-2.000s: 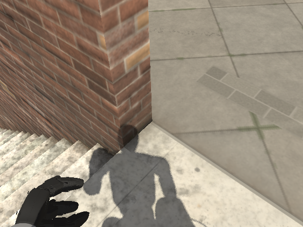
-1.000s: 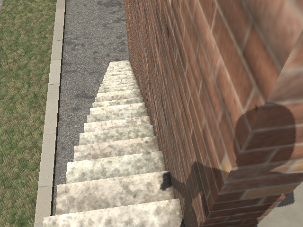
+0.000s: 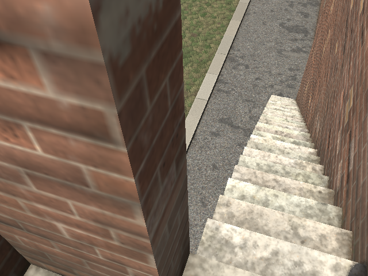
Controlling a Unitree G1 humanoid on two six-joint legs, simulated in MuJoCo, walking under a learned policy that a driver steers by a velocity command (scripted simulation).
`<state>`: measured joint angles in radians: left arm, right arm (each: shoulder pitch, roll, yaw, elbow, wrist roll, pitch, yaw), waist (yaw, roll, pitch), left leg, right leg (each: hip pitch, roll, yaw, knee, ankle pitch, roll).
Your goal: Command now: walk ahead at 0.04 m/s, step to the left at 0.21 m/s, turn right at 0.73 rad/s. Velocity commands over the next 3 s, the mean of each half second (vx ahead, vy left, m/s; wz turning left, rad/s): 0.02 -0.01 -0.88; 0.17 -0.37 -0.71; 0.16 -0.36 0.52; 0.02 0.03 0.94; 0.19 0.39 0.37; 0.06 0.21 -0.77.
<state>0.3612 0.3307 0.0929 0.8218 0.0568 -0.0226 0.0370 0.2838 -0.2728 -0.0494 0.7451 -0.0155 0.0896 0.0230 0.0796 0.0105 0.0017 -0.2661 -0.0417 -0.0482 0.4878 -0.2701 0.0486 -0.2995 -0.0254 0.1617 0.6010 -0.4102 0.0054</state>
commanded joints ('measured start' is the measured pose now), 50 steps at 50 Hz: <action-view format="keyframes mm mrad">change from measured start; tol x8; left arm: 1 27 -29 -64 -136 12 -123 -14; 3 -10 107 -26 -128 -12 -101 1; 8 -164 -56 -91 -220 -47 -37 -92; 21 -16 79 0 -180 -50 29 -138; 35 7 -7 -25 -70 11 87 -164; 50 52 -34 -6 104 -30 -17 -165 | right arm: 1 73 -251 -91 -127 -49 -72 -49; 4 -191 -73 -38 -188 21 -141 -46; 11 60 -173 -75 -126 -31 -184 -96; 21 -122 -141 -48 -151 -75 -275 -71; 33 22 -105 -67 27 -33 -249 -106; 50 -164 -201 -114 26 -83 -152 -108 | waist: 1 -43 173 -113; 4 26 69 -90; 8 -102 20 -120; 50 15 50 -12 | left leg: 1 300 507 -458 -186 804 524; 3 108 327 -182 -224 543 315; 6 148 273 -3 -188 594 213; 11 359 405 -21 -157 835 272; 17 173 416 126 -158 762 139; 23 136 415 236 -162 561 127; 33 347 571 286 -283 196 183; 43 210 604 376 -458 -123 158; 48 195 596 366 -447 -248 96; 50 69 554 359 -333 -330 83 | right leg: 1 -386 79 -129 482 -301 30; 3 -299 23 -159 705 -148 45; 6 -305 -11 -159 634 22 78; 11 -410 -70 -75 468 69 141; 20 -325 -5 20 844 174 182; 25 -358 -25 46 880 190 233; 44 -169 -95 8 229 -26 142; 48 -144 -82 3 97 9 91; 50 7 -45 -22 -88 151 25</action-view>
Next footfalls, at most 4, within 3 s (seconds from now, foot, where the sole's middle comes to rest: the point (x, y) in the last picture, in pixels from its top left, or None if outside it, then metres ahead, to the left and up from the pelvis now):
1.04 right None -0.27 -0.23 -0.77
1.58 left None -0.14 -0.16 -0.77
1.82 right None -0.21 -0.45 -0.77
2.38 left None -0.21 0.05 -0.77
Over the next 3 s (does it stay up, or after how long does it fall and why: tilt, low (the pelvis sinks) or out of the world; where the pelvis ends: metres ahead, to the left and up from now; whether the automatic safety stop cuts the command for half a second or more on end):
stays up -0.09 -0.01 0.00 its command is cut before an obstacle from the start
